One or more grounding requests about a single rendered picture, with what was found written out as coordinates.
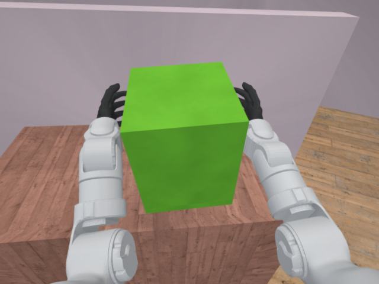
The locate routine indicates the left robot hand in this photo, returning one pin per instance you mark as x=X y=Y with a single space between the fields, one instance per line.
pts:
x=108 y=106

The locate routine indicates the robot left upper arm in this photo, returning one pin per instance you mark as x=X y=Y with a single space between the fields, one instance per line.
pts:
x=102 y=257

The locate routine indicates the right robot hand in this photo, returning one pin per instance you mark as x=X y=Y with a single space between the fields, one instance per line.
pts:
x=251 y=102

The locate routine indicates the robot right upper arm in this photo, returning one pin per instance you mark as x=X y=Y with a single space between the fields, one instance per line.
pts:
x=314 y=250

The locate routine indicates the robot left forearm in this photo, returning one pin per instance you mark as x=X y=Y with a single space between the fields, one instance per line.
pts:
x=100 y=179

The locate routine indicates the robot right forearm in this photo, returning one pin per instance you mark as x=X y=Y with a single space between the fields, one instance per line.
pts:
x=289 y=198

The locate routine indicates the pedestal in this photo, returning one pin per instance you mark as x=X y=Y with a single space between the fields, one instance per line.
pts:
x=39 y=188

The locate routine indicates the carton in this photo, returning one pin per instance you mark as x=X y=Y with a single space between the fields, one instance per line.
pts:
x=184 y=131

